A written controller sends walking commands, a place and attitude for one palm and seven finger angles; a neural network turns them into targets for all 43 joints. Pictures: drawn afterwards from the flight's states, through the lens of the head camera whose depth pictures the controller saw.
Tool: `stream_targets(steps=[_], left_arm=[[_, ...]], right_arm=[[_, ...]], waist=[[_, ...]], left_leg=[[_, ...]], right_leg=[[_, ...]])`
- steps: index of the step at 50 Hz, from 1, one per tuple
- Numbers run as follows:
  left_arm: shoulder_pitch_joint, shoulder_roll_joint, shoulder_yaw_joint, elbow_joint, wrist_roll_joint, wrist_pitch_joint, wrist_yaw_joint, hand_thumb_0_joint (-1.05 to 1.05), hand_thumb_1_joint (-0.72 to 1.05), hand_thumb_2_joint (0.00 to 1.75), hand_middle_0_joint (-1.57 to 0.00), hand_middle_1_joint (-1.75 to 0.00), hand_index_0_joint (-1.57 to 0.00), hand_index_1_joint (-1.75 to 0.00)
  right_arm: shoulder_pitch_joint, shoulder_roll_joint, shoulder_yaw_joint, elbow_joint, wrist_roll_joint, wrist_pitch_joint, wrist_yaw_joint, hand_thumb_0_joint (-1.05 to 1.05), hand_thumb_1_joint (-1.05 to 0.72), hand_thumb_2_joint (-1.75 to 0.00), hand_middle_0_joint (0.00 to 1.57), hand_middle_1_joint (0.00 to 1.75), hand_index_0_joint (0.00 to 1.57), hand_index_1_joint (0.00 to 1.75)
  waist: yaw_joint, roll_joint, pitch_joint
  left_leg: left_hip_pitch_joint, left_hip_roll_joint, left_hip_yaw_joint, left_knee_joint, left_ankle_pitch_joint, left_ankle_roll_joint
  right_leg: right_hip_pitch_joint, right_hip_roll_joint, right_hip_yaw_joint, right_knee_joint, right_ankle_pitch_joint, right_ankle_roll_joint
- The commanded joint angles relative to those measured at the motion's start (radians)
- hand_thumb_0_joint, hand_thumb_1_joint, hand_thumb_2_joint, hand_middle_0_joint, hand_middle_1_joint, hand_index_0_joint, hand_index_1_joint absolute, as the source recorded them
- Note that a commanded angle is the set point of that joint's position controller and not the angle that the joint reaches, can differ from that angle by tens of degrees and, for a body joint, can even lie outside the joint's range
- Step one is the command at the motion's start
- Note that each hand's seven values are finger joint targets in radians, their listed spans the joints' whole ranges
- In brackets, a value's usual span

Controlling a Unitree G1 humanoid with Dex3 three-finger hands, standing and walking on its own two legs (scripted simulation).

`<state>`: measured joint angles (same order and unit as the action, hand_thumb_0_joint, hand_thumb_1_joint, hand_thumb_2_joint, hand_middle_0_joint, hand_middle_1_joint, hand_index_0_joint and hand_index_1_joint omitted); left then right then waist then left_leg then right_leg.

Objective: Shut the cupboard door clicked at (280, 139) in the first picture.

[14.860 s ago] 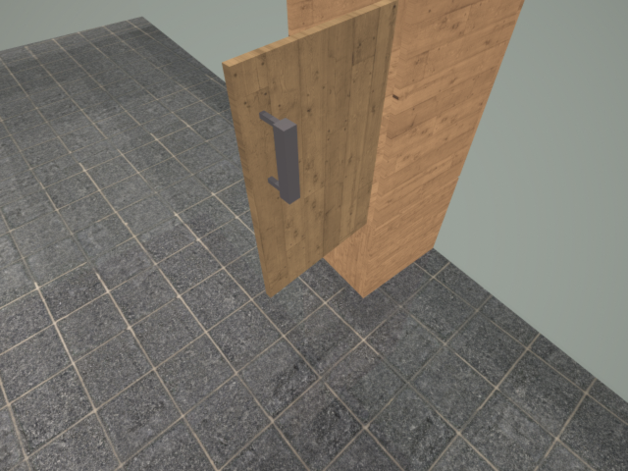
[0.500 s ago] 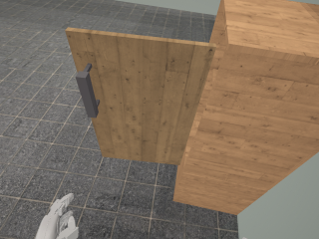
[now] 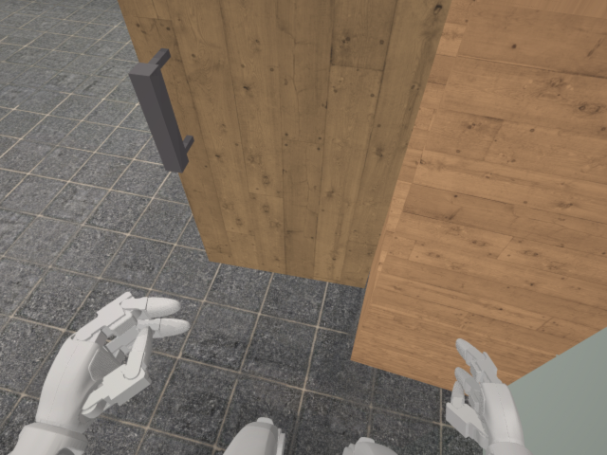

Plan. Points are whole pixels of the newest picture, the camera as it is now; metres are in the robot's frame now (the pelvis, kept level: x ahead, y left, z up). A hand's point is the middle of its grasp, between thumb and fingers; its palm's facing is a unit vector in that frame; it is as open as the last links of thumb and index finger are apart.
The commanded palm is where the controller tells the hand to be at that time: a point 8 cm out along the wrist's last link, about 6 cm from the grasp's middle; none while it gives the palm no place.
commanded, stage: raise the hand and make a fist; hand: left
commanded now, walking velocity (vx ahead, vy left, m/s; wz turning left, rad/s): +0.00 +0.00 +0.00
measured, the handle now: (169, 113) +0.50 +0.24 +0.17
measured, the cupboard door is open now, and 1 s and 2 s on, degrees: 96 96 96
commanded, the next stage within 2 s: bring the fist close to the handle in 1.30 s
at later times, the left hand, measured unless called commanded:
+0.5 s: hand (117, 322) +0.22 +0.22 +0.12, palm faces -0.07 -1.00 -0.05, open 3.2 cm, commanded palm +0.20 +0.27 +0.13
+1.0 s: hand (100, 265) +0.25 +0.23 +0.18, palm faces -0.06 -1.00 -0.07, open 3.1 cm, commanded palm +0.22 +0.28 +0.17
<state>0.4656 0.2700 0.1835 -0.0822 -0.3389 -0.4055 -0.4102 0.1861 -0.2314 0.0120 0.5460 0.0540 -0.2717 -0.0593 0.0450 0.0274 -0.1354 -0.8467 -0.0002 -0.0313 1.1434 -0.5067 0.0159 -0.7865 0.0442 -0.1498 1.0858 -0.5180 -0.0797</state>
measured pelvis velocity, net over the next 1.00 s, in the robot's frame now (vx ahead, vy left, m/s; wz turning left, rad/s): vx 0.02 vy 0.04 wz -0.01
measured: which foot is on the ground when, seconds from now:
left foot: down 0.00-1.00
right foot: down 0.00-1.00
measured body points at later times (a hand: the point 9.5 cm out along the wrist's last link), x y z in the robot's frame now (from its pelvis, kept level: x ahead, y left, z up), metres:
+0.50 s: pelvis +0.02 +0.03 +0.04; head +0.04 +0.04 +0.49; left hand +0.22 +0.27 +0.13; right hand +0.19 -0.21 -0.02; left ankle +0.03 +0.11 -0.66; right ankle +0.02 -0.07 -0.66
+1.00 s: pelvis +0.02 +0.04 +0.06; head +0.01 +0.03 +0.51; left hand +0.25 +0.28 +0.18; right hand +0.19 -0.19 +0.00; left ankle +0.03 +0.11 -0.66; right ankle +0.02 -0.07 -0.66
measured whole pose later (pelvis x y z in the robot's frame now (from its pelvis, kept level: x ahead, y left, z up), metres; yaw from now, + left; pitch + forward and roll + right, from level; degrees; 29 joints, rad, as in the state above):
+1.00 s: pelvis +0.02 +0.04 +0.06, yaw -1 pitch +2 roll -2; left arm 0.27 0.31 0.20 -0.16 -0.30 -0.05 -0.28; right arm 0.27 -0.25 0.06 0.58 0.06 -0.27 -0.06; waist 0.02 0.04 -0.07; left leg -0.39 -0.04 0.02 0.70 -0.35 0.07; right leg -0.34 0.02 -0.08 0.65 -0.35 -0.03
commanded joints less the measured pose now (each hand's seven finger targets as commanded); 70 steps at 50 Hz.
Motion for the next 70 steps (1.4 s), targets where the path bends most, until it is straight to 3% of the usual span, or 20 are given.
stream_targets(steps=[1, 2, 5, 7, 10, 13, 17, 20, 23, 30, 32, 35, 37, 45, 49, 57, 60, 62, 65, 70], left_arm=[[0.018, 0.179, 0.167, -0.214, -0.039, 0.072, 0.016, 0.00, 0.90, 0.90, -0.77, -0.92, -0.77, -0.92], [0.046, 0.182, 0.188, -0.195, -0.038, 0.087, 0.033, 0.00, 0.90, 0.90, -0.79, -0.94, -0.79, -0.94], [0.057, 0.123, 0.155, -0.220, -0.048, 0.069, 0.061, 0.00, 0.90, 0.90, -0.84, -1.00, -0.84, -1.00], [0.051, 0.134, 0.150, -0.225, -0.036, 0.052, 0.070, 0.00, 0.90, 0.90, -0.88, -1.04, -0.88, -1.04], [0.042, 0.098, 0.090, -0.224, -0.028, 0.035, 0.058, 0.00, 0.90, 0.90, -0.93, -1.10, -0.93, -1.10], [0.004, 0.113, 0.068, -0.262, -0.017, 0.035, 0.065, 0.00, 0.90, 0.90, -0.99, -1.16, -0.99, -1.16], [-0.022, 0.162, 0.111, -0.315, -0.004, 0.037, 0.107, 0.00, 0.90, 0.90, -1.06, -1.24, -1.06, -1.24], [-0.046, 0.128, 0.071, -0.345, 0.000, 0.050, 0.127, 0.00, 0.90, 0.90, -1.12, -1.30, -1.12, -1.30], [-0.065, 0.121, 0.052, -0.327, 0.017, 0.088, 0.141, 0.00, 0.90, 0.90, -1.17, -1.36, -1.17, -1.36], [-0.142, 0.135, 0.053, -0.332, 0.024, 0.181, 0.142, 0.00, 0.90, 0.90, -1.30, -1.50, -1.30, -1.50], [-0.175, 0.160, 0.076, -0.326, 0.027, 0.196, 0.150, 0.00, 0.90, 0.90, -1.30, -1.50, -1.30, -1.50], [-0.215, 0.142, 0.063, -0.337, 0.027, 0.210, 0.148, 0.00, 0.90, 0.90, -1.30, -1.50, -1.30, -1.50], [-0.236, 0.166, 0.082, -0.316, 0.030, 0.228, 0.151, 0.00, 0.90, 0.90, -1.30, -1.50, -1.30, -1.50], [-0.347, 0.176, 0.085, -0.306, 0.027, 0.286, 0.136, 0.00, 0.90, 0.90, -1.30, -1.50, -1.30, -1.50], [-0.289, 0.152, 0.088, -0.251, 0.021, 0.311, 0.131, 0.00, 0.90, 0.90, -1.30, -1.50, -1.30, -1.50], [-0.311, 0.192, 0.117, -0.296, 0.036, 0.266, 0.157, 0.00, 0.90, 0.90, -1.30, -1.50, -1.30, -1.50], [-0.322, 0.158, 0.085, -0.289, 0.035, 0.253, 0.153, 0.00, 0.90, 0.90, -1.30, -1.50, -1.30, -1.50], [-0.302, 0.182, 0.109, -0.262, 0.034, 0.251, 0.158, 0.00, 0.90, 0.90, -1.30, -1.50, -1.30, -1.50], [-0.309, 0.162, 0.087, -0.275, 0.032, 0.247, 0.150, 0.00, 0.90, 0.90, -1.30, -1.50, -1.30, -1.50], [-0.307, 0.168, 0.092, -0.261, 0.029, 0.244, 0.148, 0.00, 0.90, 0.90, -1.30, -1.50, -1.30, -1.50]], right_arm=[[-0.002, -0.114, -0.059, -0.189, 0.010, -0.025, -0.018, 0.00, -0.90, -0.90, 0.20, 0.30, 0.20, 0.30], [-0.012, -0.106, -0.054, -0.191, 0.006, -0.016, -0.016, 0.00, -0.90, -0.90, 0.20, 0.30, 0.20, 0.30], [0.004, -0.098, -0.052, -0.192, 0.002, -0.013, -0.007, 0.00, -0.90, -0.90, 0.20, 0.30, 0.20, 0.30], [0.002, -0.108, -0.050, -0.193, -0.004, -0.017, -0.004, 0.00, -0.90, -0.90, 0.20, 0.30, 0.20, 0.30], [0.023, -0.119, -0.055, -0.191, 0.000, -0.029, 0.001, 0.00, -0.90, -0.90, 0.20, 0.30, 0.20, 0.30], [0.027, -0.131, -0.051, -0.195, 0.001, -0.040, 0.001, 0.00, -0.90, -0.90, 0.20, 0.30, 0.20, 0.30], [0.020, -0.137, -0.049, -0.189, 0.002, -0.046, -0.001, 0.00, -0.90, -0.90, 0.20, 0.30, 0.20, 0.30], [0.020, -0.134, -0.040, -0.191, 0.006, -0.050, 0.000, 0.00, -0.90, -0.90, 0.20, 0.30, 0.20, 0.30], [0.021, -0.136, -0.032, -0.186, 0.008, -0.046, 0.001, 0.00, -0.90, -0.90, 0.20, 0.30, 0.20, 0.30], [0.011, -0.140, -0.016, -0.185, 0.010, -0.049, 0.001, 0.00, -0.90, -0.90, 0.20, 0.30, 0.20, 0.30], [0.006, -0.144, -0.010, -0.175, 0.005, -0.050, -0.001, 0.00, -0.90, -0.90, 0.20, 0.30, 0.20, 0.30], [0.006, -0.139, -0.007, -0.168, 0.009, -0.055, 0.001, 0.00, -0.90, -0.90, 0.20, 0.30, 0.20, 0.30], [0.005, -0.145, -0.004, -0.158, 0.006, -0.054, -0.001, 0.00, -0.90, -0.90, 0.20, 0.30, 0.20, 0.30], [-0.018, -0.143, -0.001, -0.136, 0.015, -0.056, -0.009, 0.00, -0.90, -0.90, 0.20, 0.30, 0.20, 0.30], [-0.021, -0.141, -0.002, -0.132, 0.015, -0.056, -0.006, 0.00, -0.90, -0.90, 0.20, 0.30, 0.20, 0.30], [-0.017, -0.145, -0.010, -0.124, 0.005, -0.060, 0.000, 0.00, -0.90, -0.90, 0.20, 0.30, 0.20, 0.30], [-0.025, -0.139, -0.008, -0.117, 0.011, -0.063, -0.002, 0.00, -0.90, -0.90, 0.20, 0.30, 0.20, 0.30], [-0.026, -0.145, -0.010, -0.110, 0.008, -0.064, -0.003, 0.00, -0.90, -0.90, 0.20, 0.30, 0.20, 0.30], [-0.033, -0.139, -0.011, -0.114, 0.011, -0.070, -0.004, 0.00, -0.90, -0.90, 0.20, 0.30, 0.20, 0.30], [-0.036, -0.141, -0.011, -0.110, 0.012, -0.073, -0.005, 0.00, -0.90, -0.90, 0.20, 0.30, 0.20, 0.30]], waist=[[-0.014, -0.028, -0.219], [0.003, -0.034, -0.204], [-0.012, -0.049, -0.172], [-0.010, -0.046, -0.156], [-0.035, -0.040, -0.129], [-0.039, -0.004, -0.127], [-0.024, 0.011, -0.143], [-0.029, 0.067, -0.119], [-0.038, 0.048, -0.078], [-0.035, 0.060, -0.060], [-0.033, 0.031, -0.043], [-0.035, 0.062, -0.050], [-0.036, 0.028, -0.039], [-0.029, 0.040, -0.034], [-0.018, 0.016, -0.013], [-0.021, 0.018, -0.036], [-0.034, 0.040, -0.018], [-0.033, -0.005, -0.004], [-0.033, 0.032, -0.024], [-0.037, 0.002, -0.013]], left_leg=[[0.123, -0.005, -0.022, -0.189, 0.264, 0.021], [0.131, -0.004, -0.026, -0.200, 0.284, 0.019], [0.160, -0.002, -0.028, -0.245, 0.315, 0.009], [0.175, -0.002, -0.030, -0.256, 0.332, 0.011], [0.209, -0.002, -0.025, -0.287, 0.304, 0.012], [0.248, -0.003, -0.026, -0.311, 0.295, 0.018], [0.302, 0.004, -0.037, -0.356, 0.297, 0.016], [0.342, 0.007, -0.046, -0.396, 0.279, 0.010], [0.365, 0.018, -0.064, -0.434, 0.256, 0.007], [0.434, 0.025, -0.074, -0.498, 0.269, 0.000], [0.441, 0.028, -0.081, -0.513, 0.276, -0.001], [0.485, 0.029, -0.079, -0.533, 0.292, -0.006], [0.488, 0.031, -0.084, -0.547, 0.293, -0.006], [0.552, 0.026, -0.073, -0.601, 0.310, -0.001], [0.546, 0.018, -0.058, -0.612, 0.327, 0.000], [0.558, 0.009, -0.033, -0.593, 0.360, 0.009], [0.561, 0.008, -0.025, -0.591, 0.327, 0.012], [0.535, 0.006, -0.022, -0.584, 0.308, 0.018], [0.547, 0.002, -0.014, -0.580, 0.315, 0.019], [0.529, 0.000, -0.008, -0.571, 0.304, 0.022]], right_leg=[[0.308, -0.088, 0.293, -0.315, 0.279, 0.129], [0.328, -0.083, 0.290, -0.310, 0.325, 0.130], [0.328, -0.077, 0.245, -0.300, 0.426, 0.127], [0.320, -0.068, 0.232, -0.289, 0.440, 0.118], [0.270, -0.056, 0.192, -0.304, 0.368, 0.102], [0.261, -0.042, 0.169, -0.313, 0.298, 0.078], [0.273, -0.024, 0.127, -0.311, 0.268, 0.056], [0.262, -0.019, 0.104, -0.322, 0.251, 0.050], [0.262, -0.015, 0.086, -0.339, 0.239, 0.049], [0.313, -0.018, 0.079, -0.392, 0.268, 0.050], [0.333, -0.017, 0.076, -0.405, 0.275, 0.048], [0.340, -0.019, 0.072, -0.424, 0.284, 0.050], [0.363, -0.019, 0.073, -0.439, 0.288, 0.050], [0.426, -0.026, 0.078, -0.503, 0.306, 0.051], [0.452, -0.027, 0.082, -0.525, 0.330, 0.051], [0.473, -0.030, 0.096, -0.529, 0.357, 0.053], [0.449, -0.033, 0.099, -0.539, 0.329, 0.057], [0.459, -0.036, 0.114, -0.552, 0.309, 0.059], [0.461, -0.041, 0.116, -0.549, 0.321, 0.061], [0.459, -0.044, 0.125, -0.557, 0.307, 0.067]])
